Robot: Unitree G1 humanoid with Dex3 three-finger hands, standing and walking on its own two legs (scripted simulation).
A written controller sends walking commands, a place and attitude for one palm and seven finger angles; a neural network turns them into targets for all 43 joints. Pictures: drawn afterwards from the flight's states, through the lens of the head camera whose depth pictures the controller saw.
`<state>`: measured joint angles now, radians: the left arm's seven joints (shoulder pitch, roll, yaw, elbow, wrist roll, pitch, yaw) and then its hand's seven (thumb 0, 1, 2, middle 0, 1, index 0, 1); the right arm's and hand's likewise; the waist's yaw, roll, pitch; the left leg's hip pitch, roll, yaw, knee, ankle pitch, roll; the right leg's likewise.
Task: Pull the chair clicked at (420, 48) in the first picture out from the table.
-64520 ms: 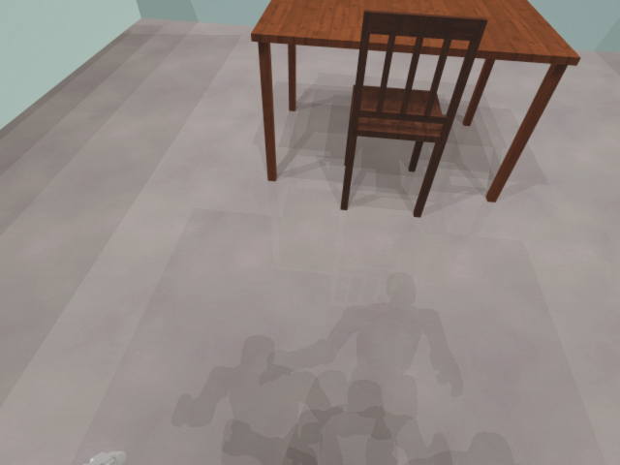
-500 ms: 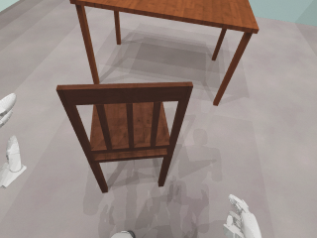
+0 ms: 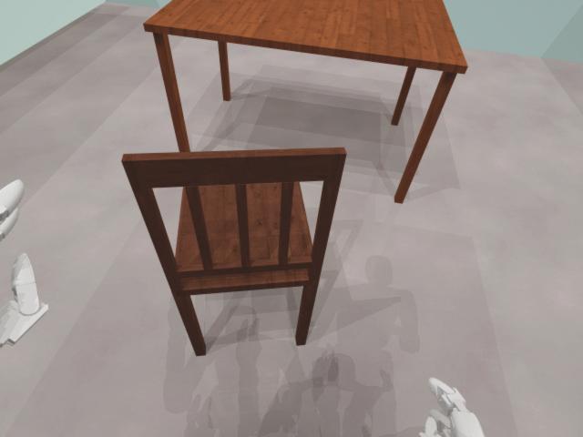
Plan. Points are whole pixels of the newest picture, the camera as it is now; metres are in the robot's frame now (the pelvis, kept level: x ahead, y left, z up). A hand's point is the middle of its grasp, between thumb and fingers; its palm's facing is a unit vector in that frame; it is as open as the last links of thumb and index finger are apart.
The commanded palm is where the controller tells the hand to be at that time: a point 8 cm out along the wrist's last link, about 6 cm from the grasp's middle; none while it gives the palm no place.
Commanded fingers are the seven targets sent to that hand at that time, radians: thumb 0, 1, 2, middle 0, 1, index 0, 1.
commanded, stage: stop stepping back and stand still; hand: left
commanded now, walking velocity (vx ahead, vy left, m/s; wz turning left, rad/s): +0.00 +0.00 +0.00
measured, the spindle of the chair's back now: (243, 227) +0.54 +0.13 -0.11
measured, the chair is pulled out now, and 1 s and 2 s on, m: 0.72 0.72 0.72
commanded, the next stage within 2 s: let the arm hang, fingers relaxed in 0.16 s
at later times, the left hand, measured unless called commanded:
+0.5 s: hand out of the picture +0.11 +0.17 -0.15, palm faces -0.02 -0.99 -0.17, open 7.4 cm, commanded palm none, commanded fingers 0.00 0.90 0.90 -0.20 -0.30 -0.20 -0.30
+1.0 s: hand out of the picture -0.03 +0.17 -0.17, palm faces +0.05 -0.97 -0.23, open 7.4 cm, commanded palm none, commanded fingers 0.00 0.90 0.90 -0.20 -0.30 -0.20 -0.30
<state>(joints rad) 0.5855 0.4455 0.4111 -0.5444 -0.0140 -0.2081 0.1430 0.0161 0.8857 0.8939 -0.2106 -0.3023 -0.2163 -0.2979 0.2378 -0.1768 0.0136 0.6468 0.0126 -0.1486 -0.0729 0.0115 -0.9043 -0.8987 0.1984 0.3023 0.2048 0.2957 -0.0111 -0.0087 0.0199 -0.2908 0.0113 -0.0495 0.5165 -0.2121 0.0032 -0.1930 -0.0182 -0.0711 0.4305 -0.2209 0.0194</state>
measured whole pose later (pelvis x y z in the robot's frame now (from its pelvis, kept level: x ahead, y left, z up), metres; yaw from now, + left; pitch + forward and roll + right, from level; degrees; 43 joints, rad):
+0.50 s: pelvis +0.00 +0.00 -0.01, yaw +1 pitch -1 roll -1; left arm 0.27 0.19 -0.01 0.68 0.03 0.08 0.00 0.01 0.91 0.89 -0.20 -0.30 -0.20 -0.29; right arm 0.19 -0.21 0.01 0.84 -0.03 -0.01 0.00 0.01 -0.91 -0.90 0.20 0.30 0.20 0.30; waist -0.02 -0.03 0.03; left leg -0.33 -0.02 -0.05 0.58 -0.24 0.01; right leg -0.26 -0.05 -0.08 0.57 -0.30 0.02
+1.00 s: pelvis +0.01 -0.02 +0.00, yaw +2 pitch -1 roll -1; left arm 0.36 0.20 -0.02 1.06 0.01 0.03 0.02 0.00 0.91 0.89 -0.19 -0.30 -0.20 -0.29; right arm 0.34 -0.14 0.01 1.03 -0.02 0.02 -0.02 0.01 -0.91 -0.90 0.20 0.30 0.20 0.30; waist 0.01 0.03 0.04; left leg -0.28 0.00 -0.08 0.51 -0.22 -0.02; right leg -0.20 -0.03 -0.10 0.49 -0.28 -0.01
